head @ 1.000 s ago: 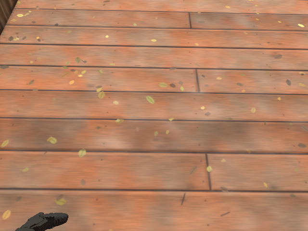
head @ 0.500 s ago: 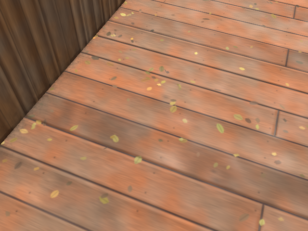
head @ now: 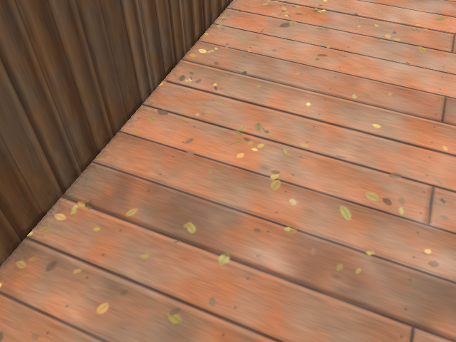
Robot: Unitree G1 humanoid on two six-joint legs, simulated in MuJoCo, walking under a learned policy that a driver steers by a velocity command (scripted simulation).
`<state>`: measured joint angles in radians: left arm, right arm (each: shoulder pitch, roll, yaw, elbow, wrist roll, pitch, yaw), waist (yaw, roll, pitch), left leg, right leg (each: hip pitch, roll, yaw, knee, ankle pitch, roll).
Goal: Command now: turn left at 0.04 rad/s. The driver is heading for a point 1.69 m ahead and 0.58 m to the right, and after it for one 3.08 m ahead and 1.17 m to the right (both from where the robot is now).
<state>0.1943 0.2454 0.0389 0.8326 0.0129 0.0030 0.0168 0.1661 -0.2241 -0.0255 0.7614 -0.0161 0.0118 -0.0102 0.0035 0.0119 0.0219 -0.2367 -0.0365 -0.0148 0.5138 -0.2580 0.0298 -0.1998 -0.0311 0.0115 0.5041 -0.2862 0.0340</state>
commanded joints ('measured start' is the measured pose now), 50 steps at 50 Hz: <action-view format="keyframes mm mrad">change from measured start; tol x16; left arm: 1 -11 103 19 -31 0 -22 7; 26 12 45 11 96 -39 -84 0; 31 385 218 63 227 -34 -103 -13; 50 263 157 35 175 -21 -69 3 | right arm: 1 -26 -103 -34 -48 1 -4 -10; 25 151 -184 -72 179 40 -62 -18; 46 -318 -85 -20 -12 48 -108 54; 50 3 -193 -77 74 48 -104 44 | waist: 1 -2 -53 -21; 25 -28 163 81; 29 94 107 89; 31 141 -289 47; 46 57 -129 126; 50 -129 -136 -100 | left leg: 1 26 64 -74 -81 82 23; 17 40 63 -58 -97 104 3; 21 -54 72 -102 -134 -481 65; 27 -77 297 -430 -330 -514 197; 29 -240 187 -253 -222 -376 124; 31 -518 -12 48 291 -187 -1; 35 -712 115 -41 587 -75 36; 47 -294 63 46 18 250 29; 50 118 -6 91 24 194 98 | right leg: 1 -35 -38 42 -88 112 -24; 17 -28 -11 27 -99 95 -31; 21 -146 25 6 -44 -369 -81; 25 -231 42 -49 175 -155 -89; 29 145 33 -29 -68 -71 -150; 31 371 -283 521 -319 -258 -280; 32 370 -363 650 -344 -206 -335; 38 321 -202 213 -358 270 -215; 45 155 -196 88 -423 296 -204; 50 201 -173 1 13 876 -129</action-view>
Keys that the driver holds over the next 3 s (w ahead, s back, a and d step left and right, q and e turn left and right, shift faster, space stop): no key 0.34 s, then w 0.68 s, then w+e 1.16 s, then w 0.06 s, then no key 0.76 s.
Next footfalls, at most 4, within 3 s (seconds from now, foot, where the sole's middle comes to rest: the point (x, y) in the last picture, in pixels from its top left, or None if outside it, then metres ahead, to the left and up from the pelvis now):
1.02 left None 0.40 0.11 -0.77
1.58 right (296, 292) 0.68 -0.17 -0.77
2.06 left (269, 204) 1.02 -0.10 -0.77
2.50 right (360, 201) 1.04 -0.44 -0.77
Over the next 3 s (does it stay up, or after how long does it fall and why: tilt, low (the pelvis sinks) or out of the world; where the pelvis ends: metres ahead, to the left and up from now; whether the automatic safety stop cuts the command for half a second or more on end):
stays up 1.06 -0.30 0.00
